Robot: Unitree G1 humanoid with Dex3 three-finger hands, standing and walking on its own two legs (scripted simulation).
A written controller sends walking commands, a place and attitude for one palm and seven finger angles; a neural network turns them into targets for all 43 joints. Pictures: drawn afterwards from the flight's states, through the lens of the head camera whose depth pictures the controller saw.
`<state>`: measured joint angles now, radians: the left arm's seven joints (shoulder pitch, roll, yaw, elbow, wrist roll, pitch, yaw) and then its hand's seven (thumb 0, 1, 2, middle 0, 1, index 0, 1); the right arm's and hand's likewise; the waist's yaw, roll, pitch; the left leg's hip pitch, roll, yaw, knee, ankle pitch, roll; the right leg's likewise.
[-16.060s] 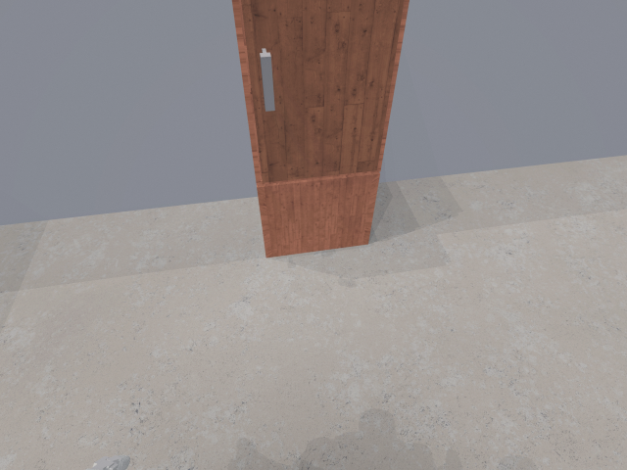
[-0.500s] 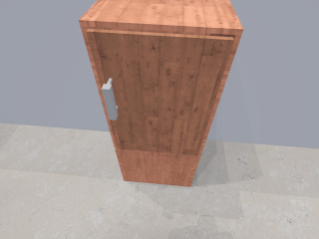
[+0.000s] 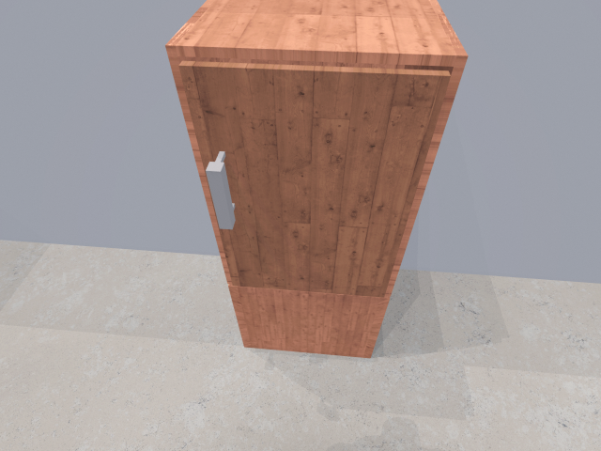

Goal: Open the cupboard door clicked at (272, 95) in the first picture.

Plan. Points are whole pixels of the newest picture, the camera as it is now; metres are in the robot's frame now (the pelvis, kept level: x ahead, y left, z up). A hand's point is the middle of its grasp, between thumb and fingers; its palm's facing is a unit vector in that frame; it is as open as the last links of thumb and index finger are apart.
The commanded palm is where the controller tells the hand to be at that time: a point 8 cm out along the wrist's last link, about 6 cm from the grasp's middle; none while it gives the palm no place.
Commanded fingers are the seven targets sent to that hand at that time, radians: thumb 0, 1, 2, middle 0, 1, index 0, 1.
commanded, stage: raise the hand with hooked fingers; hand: left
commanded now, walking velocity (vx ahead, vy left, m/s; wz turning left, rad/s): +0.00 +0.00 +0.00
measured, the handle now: (224, 190) +0.56 +0.18 +0.02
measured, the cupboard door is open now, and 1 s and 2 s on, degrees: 0 0 0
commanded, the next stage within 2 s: none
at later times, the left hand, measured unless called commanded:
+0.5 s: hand (185, 432) +0.16 +0.17 -0.06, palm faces -0.03 -1.00 +0.01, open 8.5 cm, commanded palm +0.13 +0.24 -0.04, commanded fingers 0.00 0.39 0.68 -0.24 -0.63 -0.24 -0.63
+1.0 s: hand (132, 372) +0.22 +0.24 +0.00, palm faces +0.07 -1.00 -0.07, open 11.6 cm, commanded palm +0.19 +0.28 -0.01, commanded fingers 0.00 -0.20 0.43 -0.28 -1.00 -0.28 -1.00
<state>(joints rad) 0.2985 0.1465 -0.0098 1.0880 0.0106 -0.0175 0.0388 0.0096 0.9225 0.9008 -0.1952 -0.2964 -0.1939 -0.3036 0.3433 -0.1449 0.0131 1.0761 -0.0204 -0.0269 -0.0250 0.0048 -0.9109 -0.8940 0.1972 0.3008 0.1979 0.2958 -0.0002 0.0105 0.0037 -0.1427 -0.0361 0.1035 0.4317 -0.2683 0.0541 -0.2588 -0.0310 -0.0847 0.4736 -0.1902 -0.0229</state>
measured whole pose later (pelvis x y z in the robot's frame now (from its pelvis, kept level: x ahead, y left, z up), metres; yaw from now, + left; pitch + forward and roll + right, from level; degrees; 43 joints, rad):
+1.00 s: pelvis +0.01 -0.01 -0.06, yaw +2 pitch +14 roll -2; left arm 0.37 0.31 0.36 0.04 -0.40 -0.36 -0.41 0.01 0.03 0.53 -0.26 -0.86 -0.26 -0.87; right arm 0.31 -0.23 0.00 0.56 0.03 -0.22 -0.03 0.01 -0.90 -0.89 0.20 0.30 0.20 0.30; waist -0.01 0.02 -0.11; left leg -0.72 0.01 0.04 1.01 -0.53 0.04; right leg -0.78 -0.02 -0.13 0.95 -0.41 -0.04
